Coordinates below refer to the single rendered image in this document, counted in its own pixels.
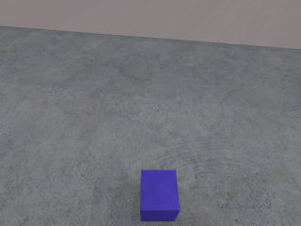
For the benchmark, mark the carton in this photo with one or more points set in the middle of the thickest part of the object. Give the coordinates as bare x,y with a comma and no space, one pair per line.
159,195

